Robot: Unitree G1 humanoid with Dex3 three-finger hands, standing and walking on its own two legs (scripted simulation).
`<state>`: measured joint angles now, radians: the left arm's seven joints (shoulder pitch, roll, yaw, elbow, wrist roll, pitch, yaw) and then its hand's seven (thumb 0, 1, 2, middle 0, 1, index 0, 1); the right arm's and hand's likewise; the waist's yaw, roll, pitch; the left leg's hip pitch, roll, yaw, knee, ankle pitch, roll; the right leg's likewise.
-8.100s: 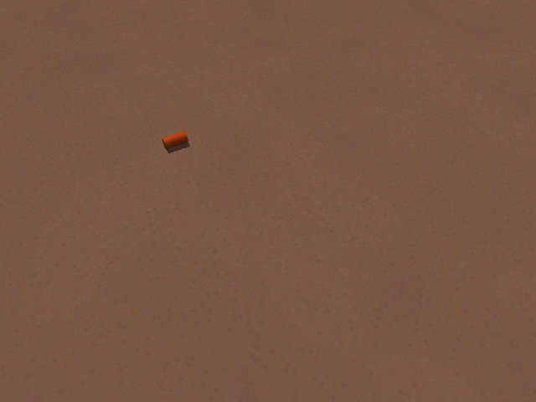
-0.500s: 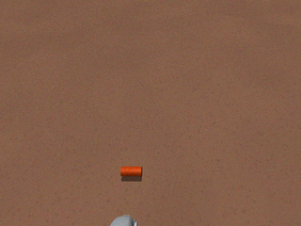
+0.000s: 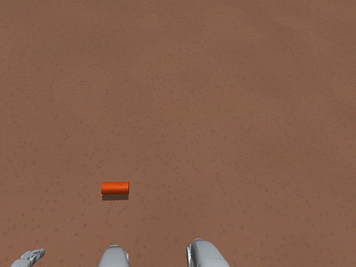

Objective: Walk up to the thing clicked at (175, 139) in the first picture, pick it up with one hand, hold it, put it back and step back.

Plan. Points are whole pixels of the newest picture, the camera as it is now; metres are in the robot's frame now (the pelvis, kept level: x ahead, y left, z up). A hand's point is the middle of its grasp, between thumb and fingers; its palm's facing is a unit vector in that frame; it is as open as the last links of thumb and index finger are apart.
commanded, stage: walk up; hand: left
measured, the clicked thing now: (115, 188) +0.54 +0.22 -0.70
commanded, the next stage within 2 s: stand in 0.04 s
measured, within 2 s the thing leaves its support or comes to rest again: neither
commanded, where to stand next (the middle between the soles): +0.11 +0.02 m, yaw +3 degrees
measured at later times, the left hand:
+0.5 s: hand out of the picture +0.11 +0.23 -0.10, palm faces -0.01 -0.93 -0.37, open 7.4 cm
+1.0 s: hand out of the picture +0.12 +0.21 -0.10, palm faces -0.02 -0.95 -0.32, open 7.4 cm
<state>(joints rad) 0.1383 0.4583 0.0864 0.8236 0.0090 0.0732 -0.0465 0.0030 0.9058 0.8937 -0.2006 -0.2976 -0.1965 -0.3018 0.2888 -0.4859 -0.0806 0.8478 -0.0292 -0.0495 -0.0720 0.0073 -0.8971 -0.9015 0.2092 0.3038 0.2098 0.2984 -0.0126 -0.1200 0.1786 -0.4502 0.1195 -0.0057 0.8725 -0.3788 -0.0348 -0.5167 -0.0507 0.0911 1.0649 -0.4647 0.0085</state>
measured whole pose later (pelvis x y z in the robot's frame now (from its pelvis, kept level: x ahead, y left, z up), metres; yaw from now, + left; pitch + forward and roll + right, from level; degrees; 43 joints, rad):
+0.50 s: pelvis +0.02 -0.03 +0.04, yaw +0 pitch -2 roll +0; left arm 0.14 0.36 0.03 1.03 0.00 -0.02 -0.01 0.01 0.90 0.89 -0.20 -0.30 -0.20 -0.30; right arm 0.18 -0.34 -0.02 1.02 0.00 -0.02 0.01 0.01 -0.90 -0.90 0.21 0.30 0.21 0.30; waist -0.01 0.02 0.07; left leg -0.24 0.02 -0.01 0.53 -0.26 -0.01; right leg -0.22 -0.03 0.03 0.53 -0.28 0.03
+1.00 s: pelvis +0.03 -0.04 +0.05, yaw +0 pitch -2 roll +0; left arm 0.07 0.35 0.01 1.14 0.00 -0.02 -0.01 0.00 0.90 0.89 -0.20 -0.30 -0.20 -0.30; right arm 0.06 -0.35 -0.01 1.14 0.00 -0.01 0.01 0.01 -0.90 -0.90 0.20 0.30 0.20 0.30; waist 0.00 0.00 0.07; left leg -0.15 0.03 -0.01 0.35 -0.18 -0.03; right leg -0.13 -0.01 0.03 0.35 -0.19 0.02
